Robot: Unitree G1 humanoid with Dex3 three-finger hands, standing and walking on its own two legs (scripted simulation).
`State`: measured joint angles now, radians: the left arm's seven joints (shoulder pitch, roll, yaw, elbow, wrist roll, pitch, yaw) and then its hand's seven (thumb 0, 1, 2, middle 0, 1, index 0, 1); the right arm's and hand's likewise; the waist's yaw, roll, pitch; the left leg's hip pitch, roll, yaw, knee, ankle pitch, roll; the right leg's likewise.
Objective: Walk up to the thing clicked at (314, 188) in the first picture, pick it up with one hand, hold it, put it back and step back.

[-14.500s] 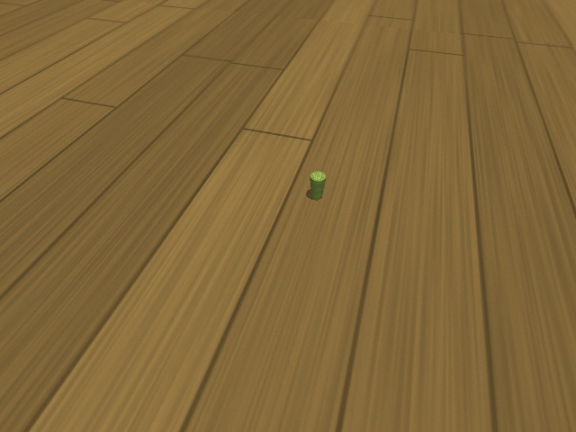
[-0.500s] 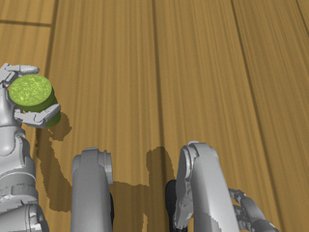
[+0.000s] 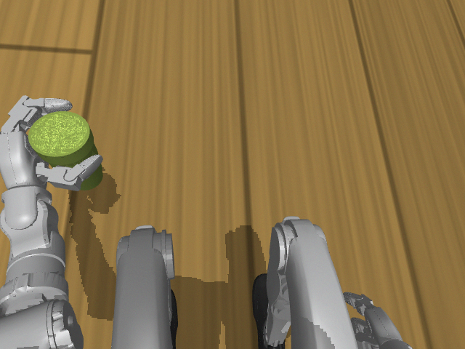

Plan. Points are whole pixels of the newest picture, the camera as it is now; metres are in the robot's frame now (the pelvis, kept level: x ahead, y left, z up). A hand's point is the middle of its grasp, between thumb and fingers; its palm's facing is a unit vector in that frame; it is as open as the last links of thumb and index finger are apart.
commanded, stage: settle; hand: left
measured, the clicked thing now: (75, 157) +0.44 +0.26 -0.05
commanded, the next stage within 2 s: lift in 0.02 s
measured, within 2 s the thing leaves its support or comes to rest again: neither
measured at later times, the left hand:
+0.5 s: hand (57, 140) +0.43 +0.25 +0.02, palm faces +0.19 -0.98 -0.03, open 10.7 cm
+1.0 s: hand out of the picture +0.40 +0.23 +0.18, palm faces +0.21 -0.98 -0.05, open 10.7 cm
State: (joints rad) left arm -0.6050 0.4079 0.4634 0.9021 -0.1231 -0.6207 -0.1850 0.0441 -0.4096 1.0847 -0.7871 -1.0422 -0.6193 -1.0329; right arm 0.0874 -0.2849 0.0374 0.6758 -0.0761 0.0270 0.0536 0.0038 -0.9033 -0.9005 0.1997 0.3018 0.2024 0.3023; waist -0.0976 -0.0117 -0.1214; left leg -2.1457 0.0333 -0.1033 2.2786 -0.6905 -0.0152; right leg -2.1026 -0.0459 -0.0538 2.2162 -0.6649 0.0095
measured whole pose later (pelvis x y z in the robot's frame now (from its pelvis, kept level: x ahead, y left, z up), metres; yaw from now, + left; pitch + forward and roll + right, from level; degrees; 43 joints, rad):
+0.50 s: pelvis +0.00 +0.00 +0.03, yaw +1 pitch +32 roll -4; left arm -0.56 0.38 0.43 0.82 -0.15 -0.57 -0.21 0.04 -0.42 1.10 -0.79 -1.04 -0.63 -1.03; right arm 0.12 -0.28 0.01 0.67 -0.04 0.02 0.03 0.00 -0.93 -0.90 0.20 0.30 0.20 0.30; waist -0.08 0.00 -0.16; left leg -2.07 0.03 -0.08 2.18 -0.68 -0.01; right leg -2.03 -0.05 -0.04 2.13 -0.66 0.01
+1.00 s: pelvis +0.02 +0.00 +0.16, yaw +2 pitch +30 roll -3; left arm -0.27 0.27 0.27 0.35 -0.19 -0.35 -0.08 0.04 -0.42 1.10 -0.79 -1.04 -0.62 -1.03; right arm 0.12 -0.25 -0.02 0.60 0.04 0.00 -0.03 0.01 -0.91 -0.90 0.20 0.30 0.20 0.30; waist -0.03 0.02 -0.19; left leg -1.64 0.05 -0.06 1.78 -0.66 -0.01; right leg -1.61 -0.04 -0.05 1.73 -0.63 0.01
